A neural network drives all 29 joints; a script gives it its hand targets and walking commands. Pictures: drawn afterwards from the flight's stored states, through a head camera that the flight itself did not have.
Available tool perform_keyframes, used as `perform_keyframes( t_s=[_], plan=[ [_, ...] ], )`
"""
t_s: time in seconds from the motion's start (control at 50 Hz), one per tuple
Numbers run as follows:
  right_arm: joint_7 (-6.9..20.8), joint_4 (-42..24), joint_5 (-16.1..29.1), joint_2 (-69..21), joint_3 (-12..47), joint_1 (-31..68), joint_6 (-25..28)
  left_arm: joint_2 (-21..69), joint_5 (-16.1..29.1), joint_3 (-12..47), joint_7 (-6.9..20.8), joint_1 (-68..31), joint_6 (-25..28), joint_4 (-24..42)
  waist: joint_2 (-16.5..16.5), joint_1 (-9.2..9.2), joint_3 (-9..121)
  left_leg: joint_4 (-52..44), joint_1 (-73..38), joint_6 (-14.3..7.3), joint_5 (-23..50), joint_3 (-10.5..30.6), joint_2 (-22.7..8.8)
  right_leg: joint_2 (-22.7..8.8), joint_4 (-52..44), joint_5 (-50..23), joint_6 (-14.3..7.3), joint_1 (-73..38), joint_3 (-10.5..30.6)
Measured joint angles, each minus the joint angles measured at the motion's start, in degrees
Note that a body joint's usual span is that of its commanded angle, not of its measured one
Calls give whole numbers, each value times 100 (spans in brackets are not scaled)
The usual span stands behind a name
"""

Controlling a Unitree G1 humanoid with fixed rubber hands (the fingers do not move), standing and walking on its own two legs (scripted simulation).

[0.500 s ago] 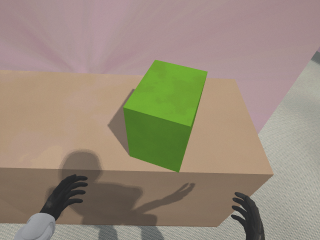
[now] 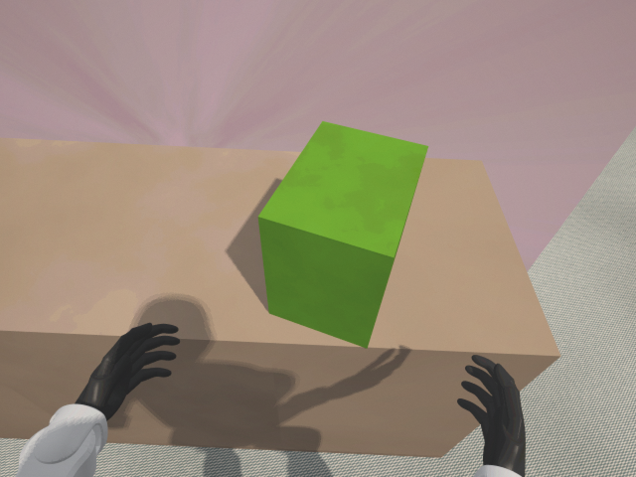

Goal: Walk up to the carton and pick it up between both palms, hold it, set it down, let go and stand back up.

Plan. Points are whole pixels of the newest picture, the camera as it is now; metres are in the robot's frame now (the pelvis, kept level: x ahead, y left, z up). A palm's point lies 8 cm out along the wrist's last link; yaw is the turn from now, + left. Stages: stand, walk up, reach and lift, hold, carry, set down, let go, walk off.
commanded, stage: reach and lift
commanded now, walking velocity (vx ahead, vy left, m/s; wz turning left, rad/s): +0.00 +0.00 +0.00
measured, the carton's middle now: (344, 234) +0.46 -0.02 +0.02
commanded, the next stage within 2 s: none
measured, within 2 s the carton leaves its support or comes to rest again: neither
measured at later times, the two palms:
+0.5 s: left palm (124, 338) +0.25 +0.24 +0.06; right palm (479, 370) +0.22 -0.16 +0.07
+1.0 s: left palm (148, 256) +0.32 +0.21 +0.12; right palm (479, 294) +0.29 -0.16 +0.12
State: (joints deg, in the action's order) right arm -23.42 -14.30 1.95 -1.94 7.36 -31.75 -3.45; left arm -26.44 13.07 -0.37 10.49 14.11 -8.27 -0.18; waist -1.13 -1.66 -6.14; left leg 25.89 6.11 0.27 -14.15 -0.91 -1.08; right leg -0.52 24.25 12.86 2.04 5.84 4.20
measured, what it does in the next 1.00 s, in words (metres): stands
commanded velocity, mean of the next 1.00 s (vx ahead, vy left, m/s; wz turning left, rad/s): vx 0.00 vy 0.00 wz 0.00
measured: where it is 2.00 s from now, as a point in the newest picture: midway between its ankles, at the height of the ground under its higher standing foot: outside the picture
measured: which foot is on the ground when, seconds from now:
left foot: down 0.00-1.00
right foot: down 0.00-1.00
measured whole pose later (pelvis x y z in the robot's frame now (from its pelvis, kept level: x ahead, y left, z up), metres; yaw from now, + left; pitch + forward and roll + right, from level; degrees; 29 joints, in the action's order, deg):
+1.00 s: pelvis +0.00 +0.00 +0.00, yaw +0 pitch -5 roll +0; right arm -26.2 -11.9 5.5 -1.8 1.5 5.5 -27.1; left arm -26.9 15.9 -0.4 10.8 -15.3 -30.1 0.7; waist -2.5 0.1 -5.6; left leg 24.5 6.1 0.2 -13.6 -0.9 -1.1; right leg -0.6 22.5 12.0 2.3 5.7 4.2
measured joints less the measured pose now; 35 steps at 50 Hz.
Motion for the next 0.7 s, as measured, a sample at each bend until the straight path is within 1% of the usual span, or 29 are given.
perform_keyframes(
  t_s=[0.12, 0.2, 0.34, 0.42, 0.52, 0.7],
  plan=[
    [17, -245, -1, 0, -1, 166, -244, -6, 147, 1, 1, -1, -35, 249, 28, 0, 0, 0, 0, -2, -51, 0, 0, -1, 0, 48, 6, 0, 0],
    [21, -277, 1, 0, 0, 352, -385, -27, 204, 1, 0, -15, -65, 313, 17, 0, 22, 0, 0, -2, -91, 0, 0, -1, 0, 85, 11, 1, -1],
    [5, -278, 7, 0, 0, 661, -423, -36, 218, 0, 0, -63, -165, 428, -43, 0, 22, -3, 0, 1, -126, 0, 0, -3, -8, 114, 18, -1, -1],
    [2, -277, 8, 0, 0, 861, -503, -43, 243, 0, 0, -272, -254, 440, -53, 1, 23, -6, 0, 3, -126, -1, 0, -3, -18, 109, 18, -3, 0],
    [-18, -274, 40, 0, 0, 1307, -751, -43, 280, 0, 0, -751, -492, 437, -41, 1, 36, -6, 1, 3, -112, -1, 0, -4, -20, 91, 22, -4, -1],
    [-167, -274, 156, 0, -61, 2196, -1415, -43, 280, 0, 0, -1619, -1265, 437, -34, 1, 51, -91, 1, 3, -18, -1, 0, -5, -117, -9, 24, -9, 0]
  ],
)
